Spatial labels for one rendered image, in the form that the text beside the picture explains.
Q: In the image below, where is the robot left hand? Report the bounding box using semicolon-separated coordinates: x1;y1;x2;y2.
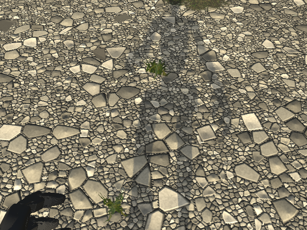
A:
0;191;72;230

